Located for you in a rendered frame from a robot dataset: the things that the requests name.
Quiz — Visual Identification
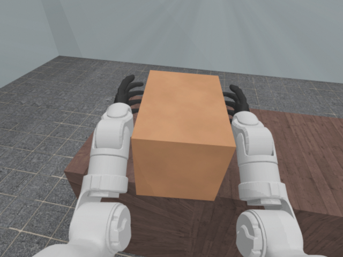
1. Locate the pedestal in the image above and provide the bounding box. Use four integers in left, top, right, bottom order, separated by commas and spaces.
64, 96, 343, 257

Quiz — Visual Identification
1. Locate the robot right forearm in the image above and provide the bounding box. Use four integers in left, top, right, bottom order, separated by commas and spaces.
231, 111, 303, 240

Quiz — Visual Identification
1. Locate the carton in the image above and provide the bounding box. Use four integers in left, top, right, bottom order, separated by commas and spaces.
131, 70, 236, 201

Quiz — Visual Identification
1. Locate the left robot upper arm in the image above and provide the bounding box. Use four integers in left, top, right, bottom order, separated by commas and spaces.
32, 202, 131, 257

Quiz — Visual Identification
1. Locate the robot left forearm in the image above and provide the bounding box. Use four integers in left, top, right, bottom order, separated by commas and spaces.
69, 103, 134, 239

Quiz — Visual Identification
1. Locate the right robot upper arm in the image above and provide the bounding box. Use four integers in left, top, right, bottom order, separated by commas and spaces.
236, 209, 326, 257

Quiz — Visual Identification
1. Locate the left robot hand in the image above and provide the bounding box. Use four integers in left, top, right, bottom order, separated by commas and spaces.
114, 74, 144, 114

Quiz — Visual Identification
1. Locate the right robot hand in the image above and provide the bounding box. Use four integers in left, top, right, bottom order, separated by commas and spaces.
222, 85, 250, 124

